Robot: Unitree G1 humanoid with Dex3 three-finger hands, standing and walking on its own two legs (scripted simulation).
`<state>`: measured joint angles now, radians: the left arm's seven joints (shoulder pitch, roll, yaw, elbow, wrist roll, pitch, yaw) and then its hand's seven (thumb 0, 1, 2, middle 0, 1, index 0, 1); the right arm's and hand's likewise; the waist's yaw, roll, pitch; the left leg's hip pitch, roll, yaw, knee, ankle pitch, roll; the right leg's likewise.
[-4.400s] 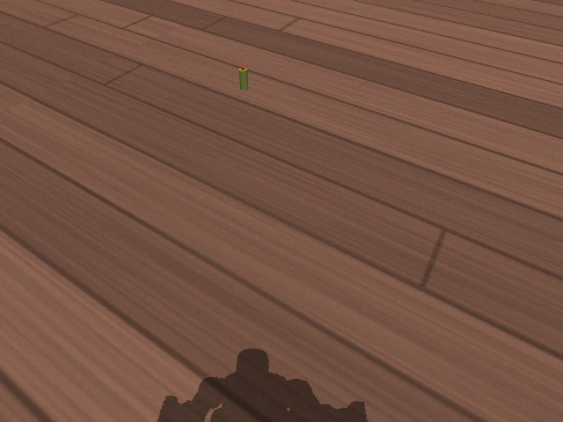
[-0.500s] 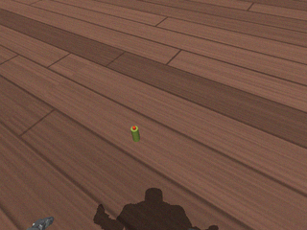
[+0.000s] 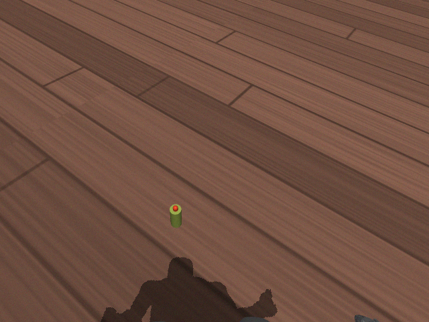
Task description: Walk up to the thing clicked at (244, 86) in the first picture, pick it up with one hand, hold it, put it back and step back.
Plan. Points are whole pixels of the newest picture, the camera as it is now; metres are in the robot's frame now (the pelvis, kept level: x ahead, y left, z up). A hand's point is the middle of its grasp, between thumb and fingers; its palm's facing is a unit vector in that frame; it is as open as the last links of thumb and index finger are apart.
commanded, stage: walk up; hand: left
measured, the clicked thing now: (175, 215) +0.67 +0.14 -0.68
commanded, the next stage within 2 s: none
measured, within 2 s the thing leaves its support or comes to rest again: neither
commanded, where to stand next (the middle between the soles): +0.36 +0.00 m, yaw +0 degrees
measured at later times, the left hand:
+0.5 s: hand (101, 273) +0.23 +0.23 -0.11, palm faces -0.01 -0.90 -0.43, open 7.4 cm
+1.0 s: hand (103, 232) +0.33 +0.26 -0.15, palm faces -0.05 -0.92 -0.39, open 7.4 cm
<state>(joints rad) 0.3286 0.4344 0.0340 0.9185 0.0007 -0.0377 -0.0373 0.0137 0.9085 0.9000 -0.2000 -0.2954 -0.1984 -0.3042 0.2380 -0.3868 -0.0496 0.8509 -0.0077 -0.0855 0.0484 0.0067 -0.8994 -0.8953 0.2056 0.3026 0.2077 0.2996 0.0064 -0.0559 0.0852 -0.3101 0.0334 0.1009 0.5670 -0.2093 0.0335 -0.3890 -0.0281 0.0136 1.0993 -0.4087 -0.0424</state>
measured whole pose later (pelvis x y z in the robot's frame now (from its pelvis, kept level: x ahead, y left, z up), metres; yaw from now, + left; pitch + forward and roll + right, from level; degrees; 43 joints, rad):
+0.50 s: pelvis +0.17 -0.05 +0.01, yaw +0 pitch -3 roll +0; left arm 0.30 0.39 0.04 0.86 0.01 -0.09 -0.04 0.01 0.91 0.90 -0.20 -0.30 -0.20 -0.30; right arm 0.29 -0.44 -0.05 0.89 -0.02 -0.02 0.06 0.01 -0.90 -0.90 0.20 0.30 0.21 0.30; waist 0.02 0.08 0.08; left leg -0.47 0.06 0.00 0.94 -0.34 0.01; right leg -0.25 -0.04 -0.08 0.51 -0.22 -0.03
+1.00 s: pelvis +0.29 -0.01 -0.01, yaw +0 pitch -2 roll +0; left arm 0.28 0.41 0.03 0.93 0.01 -0.04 0.00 0.01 0.91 0.90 -0.20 -0.30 -0.20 -0.30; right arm 0.20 -0.40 -0.02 0.86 -0.01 -0.02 0.03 0.01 -0.90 -0.90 0.21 0.30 0.21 0.30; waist -0.01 0.00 0.10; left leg -0.35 0.05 0.08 0.67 -0.28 0.02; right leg -0.38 -0.04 -0.03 0.71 -0.32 -0.02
